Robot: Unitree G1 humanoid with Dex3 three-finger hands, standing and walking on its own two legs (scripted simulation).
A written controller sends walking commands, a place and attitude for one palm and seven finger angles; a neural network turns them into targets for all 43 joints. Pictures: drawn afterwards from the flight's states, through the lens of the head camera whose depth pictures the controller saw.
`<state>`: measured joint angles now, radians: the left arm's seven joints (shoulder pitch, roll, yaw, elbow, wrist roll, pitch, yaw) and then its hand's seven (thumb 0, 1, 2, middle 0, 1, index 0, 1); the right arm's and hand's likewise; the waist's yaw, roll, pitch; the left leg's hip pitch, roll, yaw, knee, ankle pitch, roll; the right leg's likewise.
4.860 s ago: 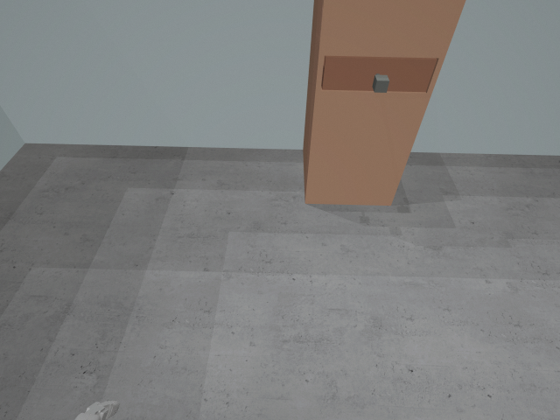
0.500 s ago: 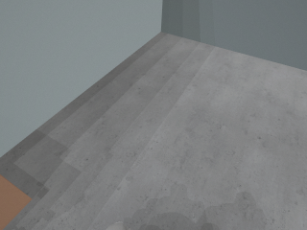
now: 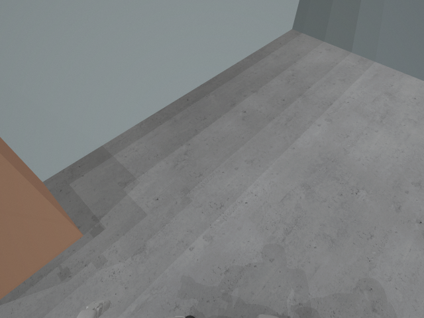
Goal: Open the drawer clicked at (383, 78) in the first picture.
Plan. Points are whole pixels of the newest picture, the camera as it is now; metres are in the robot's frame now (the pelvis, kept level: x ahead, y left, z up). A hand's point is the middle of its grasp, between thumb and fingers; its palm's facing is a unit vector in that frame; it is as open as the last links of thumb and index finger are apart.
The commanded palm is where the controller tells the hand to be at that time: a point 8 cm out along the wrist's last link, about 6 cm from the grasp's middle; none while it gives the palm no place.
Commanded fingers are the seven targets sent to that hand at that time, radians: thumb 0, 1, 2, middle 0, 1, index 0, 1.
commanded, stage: turn to face it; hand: left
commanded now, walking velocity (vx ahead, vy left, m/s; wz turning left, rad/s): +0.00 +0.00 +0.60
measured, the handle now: out of the picture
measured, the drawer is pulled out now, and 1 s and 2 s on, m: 0.00 0.00 0.00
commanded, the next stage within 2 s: take the last steps up to it in 1.16 s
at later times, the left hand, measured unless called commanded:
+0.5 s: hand out of the picture -0.06 +0.16 -0.16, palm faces +0.37 -0.89 -0.26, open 7.4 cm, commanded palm none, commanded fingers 0.00 0.90 0.90 -0.20 -0.30 -0.20 -0.30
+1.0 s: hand out of the picture -0.05 +0.17 -0.14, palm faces +0.56 -0.77 -0.31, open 7.4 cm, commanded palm none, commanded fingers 0.00 0.90 0.90 -0.20 -0.30 -0.20 -0.30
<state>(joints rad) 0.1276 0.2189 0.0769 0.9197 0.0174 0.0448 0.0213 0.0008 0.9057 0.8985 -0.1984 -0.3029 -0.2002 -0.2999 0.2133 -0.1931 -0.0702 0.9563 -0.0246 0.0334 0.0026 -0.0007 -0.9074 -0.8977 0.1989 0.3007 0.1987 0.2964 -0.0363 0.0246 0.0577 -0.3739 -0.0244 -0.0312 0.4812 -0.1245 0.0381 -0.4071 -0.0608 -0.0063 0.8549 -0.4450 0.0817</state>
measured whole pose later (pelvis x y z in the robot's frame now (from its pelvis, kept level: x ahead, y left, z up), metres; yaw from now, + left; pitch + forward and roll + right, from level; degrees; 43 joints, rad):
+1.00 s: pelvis -0.03 -0.07 -0.01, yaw +36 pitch -1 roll +1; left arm 0.15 0.20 0.04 0.86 0.02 0.01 0.01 0.00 0.90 0.90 -0.20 -0.30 -0.20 -0.30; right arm 0.19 -0.25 -0.08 0.93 -0.01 0.06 0.01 0.00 -0.90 -0.90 0.20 0.30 0.20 0.30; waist -0.02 0.06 0.07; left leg -0.37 -0.04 -0.10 0.74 -0.40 -0.03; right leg -0.30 -0.04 -0.07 0.62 -0.29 0.00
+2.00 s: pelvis +0.04 +0.03 -0.01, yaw +48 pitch -2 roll +0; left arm 0.13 0.14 0.03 1.00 0.02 -0.07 -0.01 0.00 0.90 0.90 -0.20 -0.30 -0.20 -0.30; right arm 0.48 -0.13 -0.03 1.18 -0.01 -0.03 -0.02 0.00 -0.91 -0.90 0.20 0.30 0.20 0.30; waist -0.05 0.03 0.07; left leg -0.13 0.02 0.03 0.87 -0.51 0.02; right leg -0.36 -0.06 -0.15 0.64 -0.22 -0.05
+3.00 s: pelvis +0.16 +0.22 +0.00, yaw +49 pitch -1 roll +2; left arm 0.10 0.14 0.03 0.99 0.03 0.02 0.04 0.00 0.91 0.90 -0.20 -0.30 -0.20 -0.30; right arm 0.21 -0.17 -0.07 1.07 0.00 0.06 -0.03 0.00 -0.91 -0.90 0.20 0.30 0.19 0.30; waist -0.02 0.04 0.12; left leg -0.37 0.01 0.03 1.04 -0.53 -0.03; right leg -0.34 -0.07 -0.11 0.56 -0.21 -0.03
